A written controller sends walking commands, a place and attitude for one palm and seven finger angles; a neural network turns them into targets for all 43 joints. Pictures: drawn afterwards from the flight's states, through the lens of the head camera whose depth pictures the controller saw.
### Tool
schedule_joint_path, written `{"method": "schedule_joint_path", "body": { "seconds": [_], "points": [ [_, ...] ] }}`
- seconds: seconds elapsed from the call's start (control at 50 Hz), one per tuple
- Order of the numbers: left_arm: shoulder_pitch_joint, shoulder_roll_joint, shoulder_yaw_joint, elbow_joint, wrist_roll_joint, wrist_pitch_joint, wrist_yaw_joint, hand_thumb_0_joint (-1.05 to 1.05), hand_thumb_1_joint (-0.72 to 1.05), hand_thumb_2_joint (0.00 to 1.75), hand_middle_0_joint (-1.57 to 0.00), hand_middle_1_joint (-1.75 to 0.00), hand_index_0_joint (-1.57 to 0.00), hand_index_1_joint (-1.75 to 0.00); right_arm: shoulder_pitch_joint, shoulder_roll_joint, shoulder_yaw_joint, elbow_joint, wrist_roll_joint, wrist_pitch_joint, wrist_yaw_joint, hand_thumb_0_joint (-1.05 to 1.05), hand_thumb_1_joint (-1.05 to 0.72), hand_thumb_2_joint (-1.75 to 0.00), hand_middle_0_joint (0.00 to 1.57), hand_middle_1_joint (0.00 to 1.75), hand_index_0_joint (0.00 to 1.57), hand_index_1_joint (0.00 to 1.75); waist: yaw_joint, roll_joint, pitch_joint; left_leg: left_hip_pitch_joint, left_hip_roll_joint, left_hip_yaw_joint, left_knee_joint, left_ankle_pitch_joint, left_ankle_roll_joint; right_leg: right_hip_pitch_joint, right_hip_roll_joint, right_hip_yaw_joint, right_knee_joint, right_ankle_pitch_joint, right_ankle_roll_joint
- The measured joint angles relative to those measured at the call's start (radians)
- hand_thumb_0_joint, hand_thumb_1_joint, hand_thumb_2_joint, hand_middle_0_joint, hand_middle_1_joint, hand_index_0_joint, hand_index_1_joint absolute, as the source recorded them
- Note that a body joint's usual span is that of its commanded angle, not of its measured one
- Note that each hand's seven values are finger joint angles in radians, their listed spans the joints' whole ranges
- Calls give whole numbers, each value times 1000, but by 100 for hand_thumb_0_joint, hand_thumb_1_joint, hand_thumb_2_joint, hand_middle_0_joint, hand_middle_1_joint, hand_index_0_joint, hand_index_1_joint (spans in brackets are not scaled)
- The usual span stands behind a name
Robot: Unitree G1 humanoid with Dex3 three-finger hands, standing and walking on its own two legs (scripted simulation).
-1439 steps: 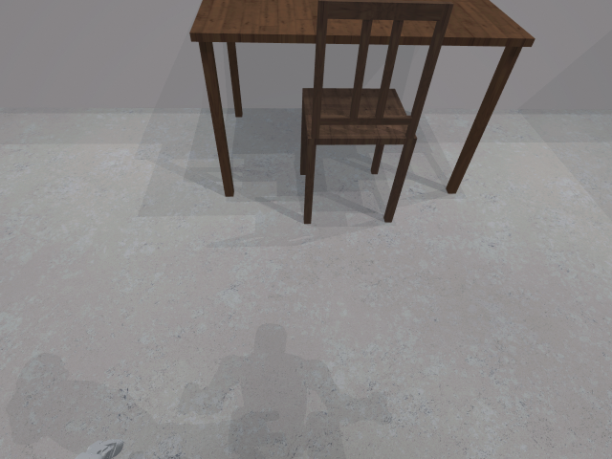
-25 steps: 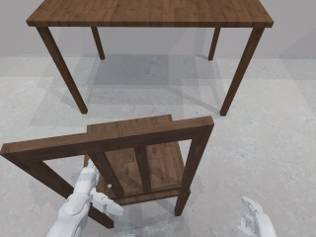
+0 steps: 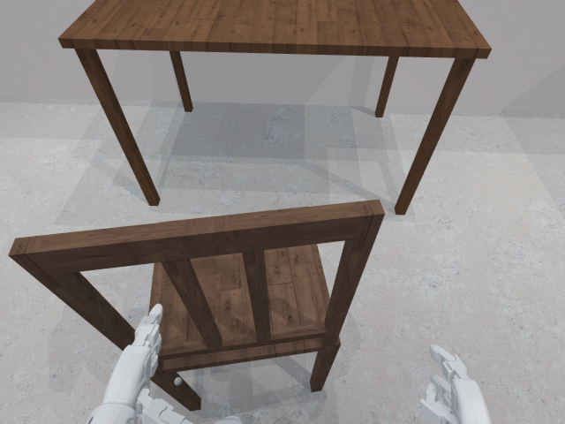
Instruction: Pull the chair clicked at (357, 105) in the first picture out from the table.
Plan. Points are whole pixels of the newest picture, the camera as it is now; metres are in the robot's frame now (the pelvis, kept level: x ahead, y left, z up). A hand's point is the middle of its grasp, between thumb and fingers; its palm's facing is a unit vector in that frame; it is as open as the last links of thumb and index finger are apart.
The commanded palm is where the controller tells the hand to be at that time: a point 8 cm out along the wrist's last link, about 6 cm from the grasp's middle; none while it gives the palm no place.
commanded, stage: draw the fingers out of the gap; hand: left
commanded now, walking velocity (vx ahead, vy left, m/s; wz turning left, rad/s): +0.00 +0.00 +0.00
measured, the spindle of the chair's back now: (198, 309) +0.29 +0.14 -0.02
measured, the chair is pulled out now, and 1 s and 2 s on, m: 0.58 0.58 0.57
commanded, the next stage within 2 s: draw the hand back to the body in 0.26 s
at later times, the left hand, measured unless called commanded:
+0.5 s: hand (166, 410) +0.15 +0.15 +0.00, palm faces +0.04 -1.00 -0.04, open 17.5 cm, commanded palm +0.12 +0.22 +0.02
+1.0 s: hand (103, 392) +0.16 +0.19 +0.08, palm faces +0.12 -0.95 -0.30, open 16.6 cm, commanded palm +0.12 +0.26 +0.11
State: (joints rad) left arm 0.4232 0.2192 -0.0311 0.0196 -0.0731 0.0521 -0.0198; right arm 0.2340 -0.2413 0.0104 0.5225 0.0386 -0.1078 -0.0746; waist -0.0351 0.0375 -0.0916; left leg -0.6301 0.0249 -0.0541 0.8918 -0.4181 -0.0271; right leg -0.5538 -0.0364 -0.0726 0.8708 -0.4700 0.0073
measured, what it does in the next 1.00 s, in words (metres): stands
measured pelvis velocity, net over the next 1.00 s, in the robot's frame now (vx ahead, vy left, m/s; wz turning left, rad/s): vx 0.00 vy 0.00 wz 0.00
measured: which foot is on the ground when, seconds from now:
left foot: down 0.00-1.00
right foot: down 0.00-1.00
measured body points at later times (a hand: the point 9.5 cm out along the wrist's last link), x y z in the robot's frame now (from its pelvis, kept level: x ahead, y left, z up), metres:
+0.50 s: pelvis +0.00 +0.00 -0.02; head +0.03 +0.00 +0.43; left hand +0.15 +0.20 +0.01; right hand +0.18 -0.24 -0.08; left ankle +0.02 +0.14 -0.69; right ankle -0.02 -0.12 -0.69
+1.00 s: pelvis +0.00 +0.00 +0.00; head +0.00 -0.01 +0.45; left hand +0.15 +0.24 +0.10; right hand +0.19 -0.23 -0.07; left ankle +0.02 +0.14 -0.69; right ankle -0.02 -0.12 -0.69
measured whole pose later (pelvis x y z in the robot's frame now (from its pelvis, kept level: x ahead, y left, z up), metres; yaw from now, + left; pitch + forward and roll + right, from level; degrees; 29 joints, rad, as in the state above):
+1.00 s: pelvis +0.00 +0.00 +0.00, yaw +0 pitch +5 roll -2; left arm 0.71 0.32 0.11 -0.40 -0.12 -0.12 0.00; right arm 0.22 -0.20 0.00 0.54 0.07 -0.10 -0.12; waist 0.04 0.06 -0.09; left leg -0.55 0.04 -0.06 0.90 -0.44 -0.04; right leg -0.46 -0.02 -0.08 0.86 -0.48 0.00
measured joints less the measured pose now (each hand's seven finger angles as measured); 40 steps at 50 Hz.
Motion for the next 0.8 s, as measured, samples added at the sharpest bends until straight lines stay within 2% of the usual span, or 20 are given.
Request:
{"method": "schedule_joint_path", "body": {
  "seconds": [0.18,0.4,0.42,0.5,0.58,0.64,0.66,0.7,0.74,0.8],
  "points": [
    [101,5,2,-56,-6,39,-19,-1,-54,20,-1,0,-1,0,-10,10,-3,-19,6,3,-5,1,-90,-90,20,30,20,29,-3,11,-22,-15,1,-4,25,-9,0,-11,1,-3,20,-8,0],
    [209,-3,-16,-161,8,24,-16,-1,-54,20,-1,0,-1,0,-5,20,-16,-28,8,-6,-16,1,-90,-90,20,30,20,29,7,9,-32,-57,-2,-15,68,-25,0,-46,0,-13,57,-25,0],
    [220,-8,-13,-172,-16,9,-18,-1,-54,20,-1,0,-1,0,-5,22,-17,-28,7,-10,-17,1,-90,-90,20,30,20,29,6,9,-33,-64,-1,-17,74,-27,0,-51,0,-13,61,-27,0],
    [247,-26,9,-235,-82,-143,-32,-2,-54,20,-1,0,-1,0,-7,35,-28,-6,6,-43,-14,1,-90,-90,20,30,20,29,21,0,-36,-97,4,-20,111,-42,-4,-82,5,-15,93,-38,-3],
    [243,-24,57,-287,-111,-304,-54,-2,-54,20,-1,0,-1,0,-17,51,-40,28,11,-50,2,1,-90,-90,20,30,20,29,34,-3,-44,-124,9,-23,145,-56,-7,-109,10,-16,125,-51,-6],
    [228,-20,92,-285,-129,-421,-95,-2,-55,20,-1,0,0,0,-37,57,-46,45,15,-48,22,1,-90,-90,20,30,20,29,37,4,-46,-154,12,-24,178,-67,-9,-139,13,-15,158,-61,-7],
    [223,-18,100,-280,-134,-438,-114,-2,-55,20,0,0,0,0,-45,58,-46,47,18,-44,28,1,-90,-90,20,30,20,29,37,8,-42,-160,12,-24,187,-70,-9,-145,13,-14,168,-64,-7],
    [223,-10,110,-275,-147,-432,-149,-2,-55,20,0,0,0,0,-54,59,-45,43,25,-31,31,1,-90,-90,20,30,20,29,37,14,-32,-158,12,-20,195,-73,-8,-146,13,-10,178,-68,-6],
    [236,4,115,-283,-159,-391,-174,-2,-55,20,0,0,0,0,-54,60,-40,34,33,-20,25,1,-90,-90,20,30,20,29,38,17,-24,-143,12,-16,190,-73,-8,-135,12,-6,176,-68,-5],
    [267,29,129,-319,-181,-328,-174,-2,-55,20,-1,0,-1,0,-41,59,-34,21,42,-19,9,1,-90,-90,20,30,20,29,41,22,-24,-107,11,-13,165,-68,-6,-98,11,-4,152,-63,-3]
  ]
}}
